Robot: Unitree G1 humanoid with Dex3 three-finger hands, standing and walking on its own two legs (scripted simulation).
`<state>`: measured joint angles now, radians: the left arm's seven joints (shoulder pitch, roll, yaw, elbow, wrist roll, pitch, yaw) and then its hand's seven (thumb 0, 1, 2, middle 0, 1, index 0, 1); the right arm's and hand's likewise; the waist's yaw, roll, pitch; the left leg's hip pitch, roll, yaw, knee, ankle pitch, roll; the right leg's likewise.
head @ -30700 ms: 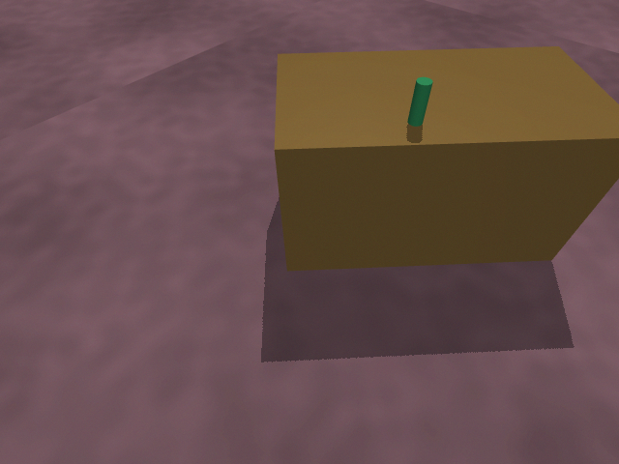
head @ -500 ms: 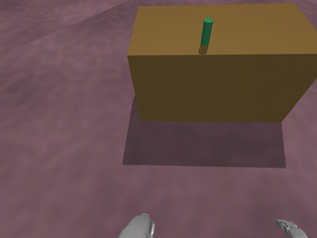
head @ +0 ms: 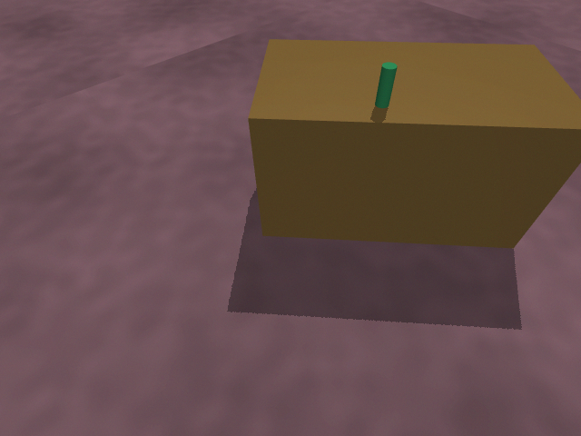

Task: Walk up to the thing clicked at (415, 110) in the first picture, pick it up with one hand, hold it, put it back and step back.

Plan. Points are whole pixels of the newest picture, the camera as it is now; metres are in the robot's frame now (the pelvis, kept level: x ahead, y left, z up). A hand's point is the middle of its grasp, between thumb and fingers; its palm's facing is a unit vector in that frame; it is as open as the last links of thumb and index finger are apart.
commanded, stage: step back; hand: right
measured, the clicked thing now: (385, 86) +1.10 -0.23 -0.10
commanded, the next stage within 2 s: stand in 0.56 s
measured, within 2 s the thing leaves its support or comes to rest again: neither
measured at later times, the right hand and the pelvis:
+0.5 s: hand out of the picture +0.16 -0.23 -0.14, palm faces -0.01 +0.94 -0.34, open 7.3 cm; pelvis +0.05 +0.02 +0.01, yaw -1 degrees
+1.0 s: hand out of the picture +0.11 -0.25 -0.14, palm faces +0.02 +0.94 -0.33, open 7.3 cm; pelvis +0.03 +0.01 +0.02, yaw -1 degrees
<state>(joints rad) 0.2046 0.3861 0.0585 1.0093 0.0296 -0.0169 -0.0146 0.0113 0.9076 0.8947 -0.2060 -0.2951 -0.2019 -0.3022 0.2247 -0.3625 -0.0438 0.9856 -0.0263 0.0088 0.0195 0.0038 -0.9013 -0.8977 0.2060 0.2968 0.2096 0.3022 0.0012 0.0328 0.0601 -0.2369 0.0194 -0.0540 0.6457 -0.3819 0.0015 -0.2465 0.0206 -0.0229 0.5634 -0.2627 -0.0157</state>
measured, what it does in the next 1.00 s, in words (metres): stands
